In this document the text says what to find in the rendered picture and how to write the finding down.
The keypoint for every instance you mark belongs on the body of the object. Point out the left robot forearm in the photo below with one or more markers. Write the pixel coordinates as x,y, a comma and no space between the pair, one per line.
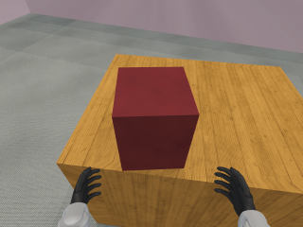
75,215

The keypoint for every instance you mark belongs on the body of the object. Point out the right robot hand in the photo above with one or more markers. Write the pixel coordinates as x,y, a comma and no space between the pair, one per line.
239,193

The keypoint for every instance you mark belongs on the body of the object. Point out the left robot hand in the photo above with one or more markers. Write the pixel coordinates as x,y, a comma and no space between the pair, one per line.
80,193

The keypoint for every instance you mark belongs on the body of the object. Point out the pedestal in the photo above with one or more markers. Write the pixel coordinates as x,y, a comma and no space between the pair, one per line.
250,118

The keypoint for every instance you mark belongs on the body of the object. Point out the carton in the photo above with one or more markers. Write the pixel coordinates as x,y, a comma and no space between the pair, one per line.
154,117

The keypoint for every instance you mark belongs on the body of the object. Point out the right robot forearm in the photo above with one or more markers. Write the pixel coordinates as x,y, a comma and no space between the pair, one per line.
252,218

